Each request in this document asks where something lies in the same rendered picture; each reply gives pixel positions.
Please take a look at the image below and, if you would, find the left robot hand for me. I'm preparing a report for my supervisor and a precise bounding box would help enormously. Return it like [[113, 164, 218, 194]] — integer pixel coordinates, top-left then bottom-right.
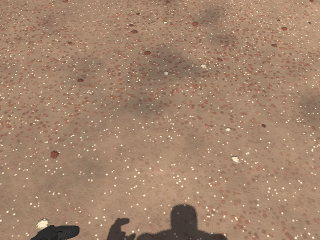
[[30, 225, 80, 240]]

